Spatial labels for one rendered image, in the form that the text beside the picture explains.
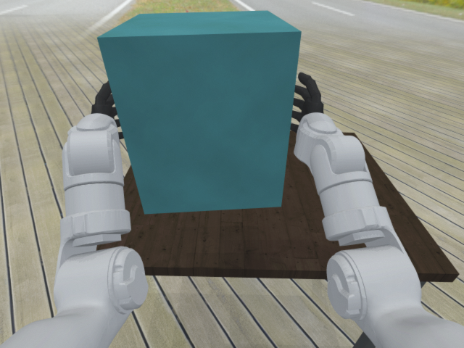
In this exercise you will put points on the left robot upper arm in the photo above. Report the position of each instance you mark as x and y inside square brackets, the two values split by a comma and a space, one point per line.
[95, 292]

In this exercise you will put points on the robot right hand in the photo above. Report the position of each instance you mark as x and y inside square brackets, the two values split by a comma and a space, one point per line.
[312, 99]

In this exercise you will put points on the right robot upper arm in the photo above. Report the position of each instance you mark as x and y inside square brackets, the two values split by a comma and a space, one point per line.
[378, 289]

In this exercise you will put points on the robot left forearm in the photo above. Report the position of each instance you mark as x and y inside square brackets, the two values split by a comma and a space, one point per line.
[93, 184]

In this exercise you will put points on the robot left hand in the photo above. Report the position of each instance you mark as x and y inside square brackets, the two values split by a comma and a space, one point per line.
[103, 104]

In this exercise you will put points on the table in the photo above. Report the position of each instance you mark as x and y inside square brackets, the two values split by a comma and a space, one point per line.
[271, 242]

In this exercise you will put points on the robot right forearm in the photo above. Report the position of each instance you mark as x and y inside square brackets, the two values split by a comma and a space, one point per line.
[343, 182]

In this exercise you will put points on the carton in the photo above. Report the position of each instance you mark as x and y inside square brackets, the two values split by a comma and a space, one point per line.
[204, 101]

